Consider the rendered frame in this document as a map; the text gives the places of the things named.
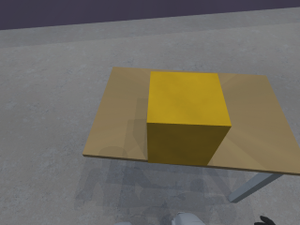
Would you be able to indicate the table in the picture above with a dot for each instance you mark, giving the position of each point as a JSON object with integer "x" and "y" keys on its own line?
{"x": 260, "y": 139}

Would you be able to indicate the robot right thigh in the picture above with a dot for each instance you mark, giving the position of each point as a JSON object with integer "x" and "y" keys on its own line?
{"x": 186, "y": 219}

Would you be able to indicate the carton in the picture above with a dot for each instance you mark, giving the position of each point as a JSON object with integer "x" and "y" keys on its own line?
{"x": 187, "y": 117}

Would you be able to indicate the right robot hand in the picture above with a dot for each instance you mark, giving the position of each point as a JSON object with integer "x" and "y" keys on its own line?
{"x": 266, "y": 221}

